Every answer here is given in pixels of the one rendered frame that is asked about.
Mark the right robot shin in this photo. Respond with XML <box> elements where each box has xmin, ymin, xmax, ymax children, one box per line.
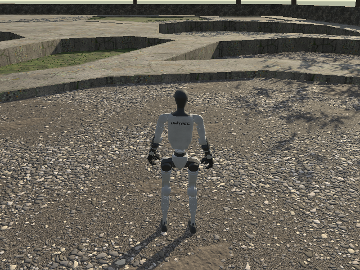
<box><xmin>189</xmin><ymin>187</ymin><xmax>197</xmax><ymax>226</ymax></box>

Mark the robot right forearm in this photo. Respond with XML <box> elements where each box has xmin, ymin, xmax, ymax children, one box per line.
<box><xmin>201</xmin><ymin>137</ymin><xmax>212</xmax><ymax>159</ymax></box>

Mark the robot right thigh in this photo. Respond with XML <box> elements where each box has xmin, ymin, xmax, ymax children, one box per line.
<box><xmin>187</xmin><ymin>157</ymin><xmax>199</xmax><ymax>197</ymax></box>

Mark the right robot hand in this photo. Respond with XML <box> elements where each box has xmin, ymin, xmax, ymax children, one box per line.
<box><xmin>201</xmin><ymin>157</ymin><xmax>214</xmax><ymax>169</ymax></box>

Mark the robot right upper arm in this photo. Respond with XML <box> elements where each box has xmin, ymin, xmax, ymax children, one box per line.
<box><xmin>192</xmin><ymin>114</ymin><xmax>207</xmax><ymax>145</ymax></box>

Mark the left robot hand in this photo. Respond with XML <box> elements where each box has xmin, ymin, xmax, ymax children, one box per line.
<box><xmin>147</xmin><ymin>154</ymin><xmax>160</xmax><ymax>165</ymax></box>

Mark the robot left upper arm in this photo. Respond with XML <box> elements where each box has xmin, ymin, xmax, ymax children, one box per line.
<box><xmin>154</xmin><ymin>113</ymin><xmax>169</xmax><ymax>144</ymax></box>

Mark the robot left forearm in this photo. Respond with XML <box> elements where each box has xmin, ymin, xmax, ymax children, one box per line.
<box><xmin>149</xmin><ymin>135</ymin><xmax>159</xmax><ymax>156</ymax></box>

